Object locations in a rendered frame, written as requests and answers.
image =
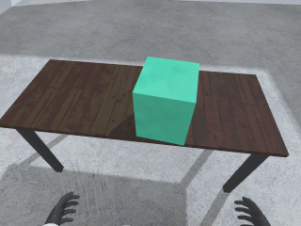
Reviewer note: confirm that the table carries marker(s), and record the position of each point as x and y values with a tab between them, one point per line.
91	99

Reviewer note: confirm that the carton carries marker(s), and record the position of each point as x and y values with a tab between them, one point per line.
164	98

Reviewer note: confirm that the left robot hand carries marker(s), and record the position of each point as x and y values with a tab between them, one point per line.
58	211

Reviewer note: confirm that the right robot hand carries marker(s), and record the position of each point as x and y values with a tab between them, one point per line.
257	217

